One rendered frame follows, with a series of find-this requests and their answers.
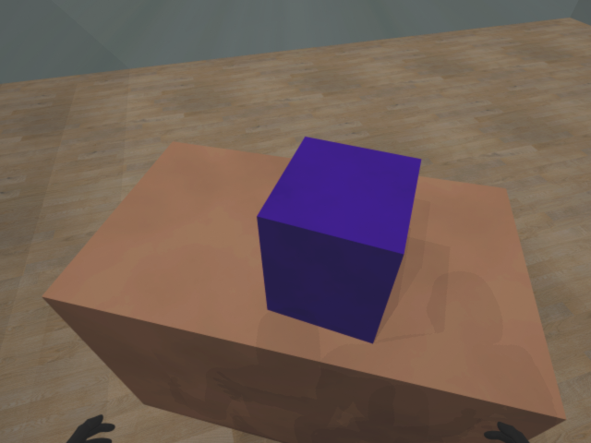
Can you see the left robot hand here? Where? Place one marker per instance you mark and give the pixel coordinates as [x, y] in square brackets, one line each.
[90, 428]

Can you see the right robot hand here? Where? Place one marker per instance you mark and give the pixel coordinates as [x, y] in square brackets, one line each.
[507, 434]

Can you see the pedestal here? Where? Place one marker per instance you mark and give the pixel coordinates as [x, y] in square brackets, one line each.
[170, 294]

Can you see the carton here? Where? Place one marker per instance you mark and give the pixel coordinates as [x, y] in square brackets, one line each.
[332, 235]

